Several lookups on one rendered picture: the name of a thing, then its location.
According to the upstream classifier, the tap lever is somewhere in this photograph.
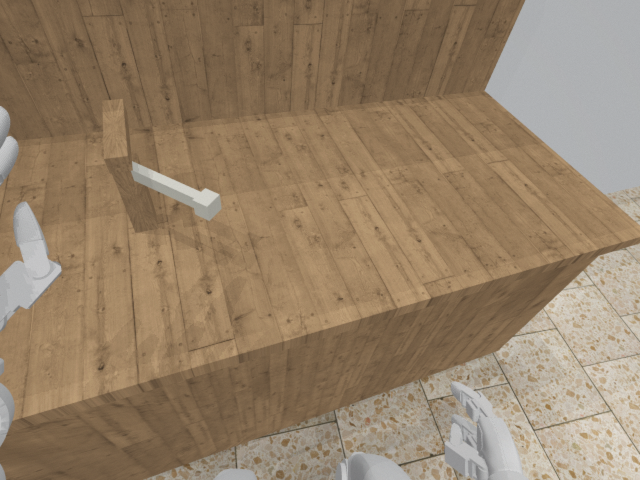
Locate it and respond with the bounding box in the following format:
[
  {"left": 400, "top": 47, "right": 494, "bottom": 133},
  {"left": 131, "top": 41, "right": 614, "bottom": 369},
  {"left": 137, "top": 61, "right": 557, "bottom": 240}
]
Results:
[{"left": 131, "top": 161, "right": 222, "bottom": 221}]

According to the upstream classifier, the robot left hand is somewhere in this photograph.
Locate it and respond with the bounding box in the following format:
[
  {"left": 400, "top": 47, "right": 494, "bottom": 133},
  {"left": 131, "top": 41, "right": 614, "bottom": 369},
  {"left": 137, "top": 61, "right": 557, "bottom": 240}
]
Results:
[{"left": 0, "top": 106, "right": 62, "bottom": 332}]

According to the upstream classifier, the robot right thigh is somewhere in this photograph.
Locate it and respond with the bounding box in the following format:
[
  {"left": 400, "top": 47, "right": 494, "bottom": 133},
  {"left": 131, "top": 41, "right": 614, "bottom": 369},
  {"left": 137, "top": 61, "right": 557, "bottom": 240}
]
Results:
[{"left": 335, "top": 453, "right": 411, "bottom": 480}]

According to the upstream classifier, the robot right hand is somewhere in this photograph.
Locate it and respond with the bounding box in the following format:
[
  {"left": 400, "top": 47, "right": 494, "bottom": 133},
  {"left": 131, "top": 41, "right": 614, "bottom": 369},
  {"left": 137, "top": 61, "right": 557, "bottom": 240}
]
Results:
[{"left": 445, "top": 381, "right": 523, "bottom": 480}]

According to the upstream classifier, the counter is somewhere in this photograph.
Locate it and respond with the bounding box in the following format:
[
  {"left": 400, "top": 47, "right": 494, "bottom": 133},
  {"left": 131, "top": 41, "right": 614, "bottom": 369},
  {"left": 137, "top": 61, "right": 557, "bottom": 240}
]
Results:
[{"left": 0, "top": 0, "right": 640, "bottom": 480}]

